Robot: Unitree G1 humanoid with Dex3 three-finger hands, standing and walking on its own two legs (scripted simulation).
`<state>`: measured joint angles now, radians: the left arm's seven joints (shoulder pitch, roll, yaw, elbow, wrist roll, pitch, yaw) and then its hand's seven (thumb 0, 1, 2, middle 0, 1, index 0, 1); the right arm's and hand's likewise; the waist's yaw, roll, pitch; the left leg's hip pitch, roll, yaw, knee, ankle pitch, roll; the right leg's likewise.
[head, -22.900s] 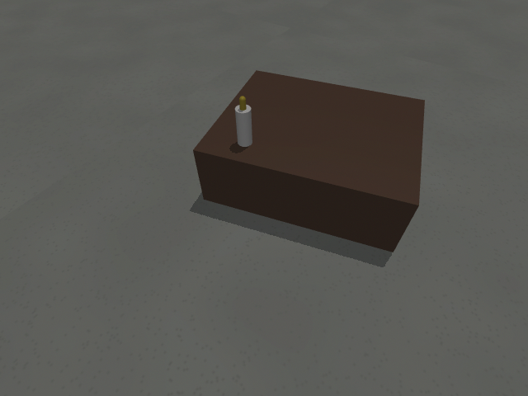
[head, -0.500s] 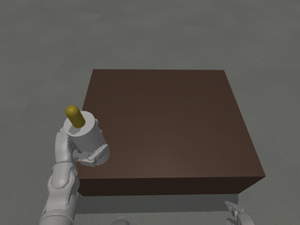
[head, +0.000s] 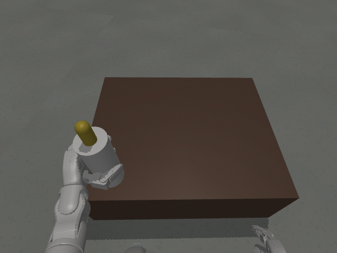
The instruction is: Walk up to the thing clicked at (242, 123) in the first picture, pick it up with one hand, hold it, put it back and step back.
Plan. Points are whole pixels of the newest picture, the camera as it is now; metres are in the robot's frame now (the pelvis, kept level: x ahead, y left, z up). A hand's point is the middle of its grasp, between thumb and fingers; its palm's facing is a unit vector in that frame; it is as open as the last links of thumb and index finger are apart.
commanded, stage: hold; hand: left
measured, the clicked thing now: (99, 154) +0.33 +0.17 +0.07
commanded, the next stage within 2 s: crouch in 0.48 s
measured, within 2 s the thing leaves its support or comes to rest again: neither
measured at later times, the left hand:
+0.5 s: hand (102, 159) +0.33 +0.17 +0.04, palm faces +0.13 -0.99 +0.01, open 9.5 cm
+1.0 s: hand (107, 164) +0.37 +0.18 -0.05, palm faces +0.15 -0.99 +0.01, open 9.4 cm
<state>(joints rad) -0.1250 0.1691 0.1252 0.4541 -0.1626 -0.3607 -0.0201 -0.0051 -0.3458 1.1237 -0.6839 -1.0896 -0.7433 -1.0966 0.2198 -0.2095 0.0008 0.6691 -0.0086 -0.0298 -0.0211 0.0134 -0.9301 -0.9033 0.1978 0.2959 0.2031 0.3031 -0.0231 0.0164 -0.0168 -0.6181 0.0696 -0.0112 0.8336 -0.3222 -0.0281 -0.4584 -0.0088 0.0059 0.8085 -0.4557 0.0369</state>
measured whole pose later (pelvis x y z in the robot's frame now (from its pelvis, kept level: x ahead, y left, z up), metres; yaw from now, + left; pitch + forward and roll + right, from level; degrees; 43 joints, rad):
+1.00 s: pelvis -0.02 +0.00 -0.04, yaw +0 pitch +16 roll -2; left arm -0.38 0.24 0.27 0.84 -0.15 -0.56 -0.08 -0.01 -0.33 1.09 -0.70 -1.05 -0.76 -1.05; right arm 0.19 -0.23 -0.01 0.68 -0.04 -0.04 0.01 0.01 -0.91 -0.90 0.20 0.30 0.20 0.30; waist -0.07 -0.02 -0.05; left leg -0.98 0.08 -0.04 1.07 -0.37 -0.03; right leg -0.82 0.00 0.00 1.07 -0.53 0.03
